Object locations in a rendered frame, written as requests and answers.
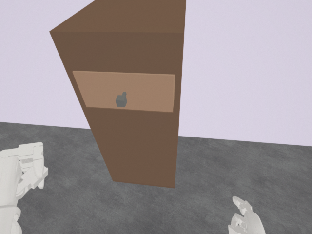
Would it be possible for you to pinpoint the robot left hand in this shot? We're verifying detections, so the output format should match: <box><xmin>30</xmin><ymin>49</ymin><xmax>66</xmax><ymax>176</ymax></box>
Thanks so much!
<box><xmin>0</xmin><ymin>142</ymin><xmax>48</xmax><ymax>206</ymax></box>

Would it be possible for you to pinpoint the drawer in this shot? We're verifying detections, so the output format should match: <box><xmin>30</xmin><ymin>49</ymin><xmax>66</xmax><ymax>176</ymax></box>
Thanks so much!
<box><xmin>73</xmin><ymin>71</ymin><xmax>175</xmax><ymax>112</ymax></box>

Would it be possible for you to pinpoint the handle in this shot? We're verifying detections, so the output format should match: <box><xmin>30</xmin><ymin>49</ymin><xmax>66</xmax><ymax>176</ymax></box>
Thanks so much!
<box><xmin>116</xmin><ymin>92</ymin><xmax>127</xmax><ymax>107</ymax></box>

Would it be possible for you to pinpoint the left robot forearm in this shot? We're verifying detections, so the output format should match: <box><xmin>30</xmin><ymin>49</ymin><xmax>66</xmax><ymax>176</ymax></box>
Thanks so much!
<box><xmin>0</xmin><ymin>205</ymin><xmax>22</xmax><ymax>234</ymax></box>

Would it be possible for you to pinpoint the cabinet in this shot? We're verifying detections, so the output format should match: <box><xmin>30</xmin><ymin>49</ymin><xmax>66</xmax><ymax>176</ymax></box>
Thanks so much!
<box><xmin>49</xmin><ymin>0</ymin><xmax>186</xmax><ymax>188</ymax></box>

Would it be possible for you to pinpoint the robot right hand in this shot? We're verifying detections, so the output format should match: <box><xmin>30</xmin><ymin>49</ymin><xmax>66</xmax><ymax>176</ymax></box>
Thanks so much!
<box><xmin>228</xmin><ymin>196</ymin><xmax>266</xmax><ymax>234</ymax></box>

